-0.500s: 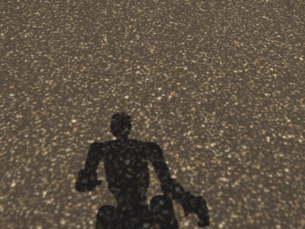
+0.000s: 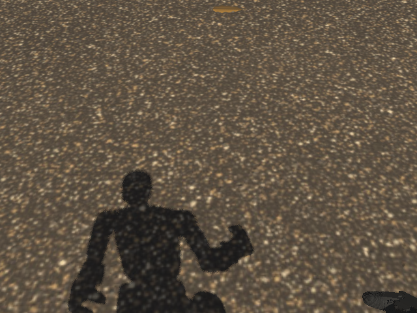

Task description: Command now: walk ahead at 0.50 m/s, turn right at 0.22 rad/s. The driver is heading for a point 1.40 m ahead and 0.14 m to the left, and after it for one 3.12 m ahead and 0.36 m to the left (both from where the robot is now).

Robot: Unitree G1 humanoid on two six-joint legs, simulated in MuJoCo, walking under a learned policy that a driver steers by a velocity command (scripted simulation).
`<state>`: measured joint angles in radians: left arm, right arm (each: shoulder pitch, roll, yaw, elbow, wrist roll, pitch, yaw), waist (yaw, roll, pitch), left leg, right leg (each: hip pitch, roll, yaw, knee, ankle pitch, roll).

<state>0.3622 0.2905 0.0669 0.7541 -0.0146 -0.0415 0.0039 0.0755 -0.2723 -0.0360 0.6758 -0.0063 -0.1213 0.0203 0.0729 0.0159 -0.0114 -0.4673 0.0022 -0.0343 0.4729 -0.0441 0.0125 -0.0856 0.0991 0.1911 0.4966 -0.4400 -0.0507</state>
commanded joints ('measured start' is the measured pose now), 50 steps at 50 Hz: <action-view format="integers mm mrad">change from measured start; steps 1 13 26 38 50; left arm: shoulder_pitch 73 -205 65 -98 -42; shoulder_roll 32 25 213 113 184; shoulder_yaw -5 -15 54 23 45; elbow -75 -130 -87 -26 56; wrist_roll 3 14 21 28 -1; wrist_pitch -23 -33 -51 -71 -19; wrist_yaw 1 -11 -22 -19 11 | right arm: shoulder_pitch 303 230 302 153 -50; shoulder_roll -266 -149 -116 -75 -80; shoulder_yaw -89 -50 -24 -26 -29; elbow -11 56 98 57 -71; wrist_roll -23 14 -3 23 23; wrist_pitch -19 16 59 65 62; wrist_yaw -11 -10 -30 -17 42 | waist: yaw -137 -105 62 -72 -29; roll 107 58 -85 -69 -91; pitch -294 12 -273 22 52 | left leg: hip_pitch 702 323 188 -238 -163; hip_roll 291 195 98 133 28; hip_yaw -395 -150 21 -67 88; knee -1 -311 417 490 133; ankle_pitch -40 86 114 -49 -82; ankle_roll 229 214 58 -32 69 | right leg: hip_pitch -378 -587 230 -63 203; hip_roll -48 -200 -327 -329 -377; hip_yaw -20 -147 34 -87 -310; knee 504 334 8 -370 -191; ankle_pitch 309 328 451 492 903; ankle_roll -10 59 -133 -182 -75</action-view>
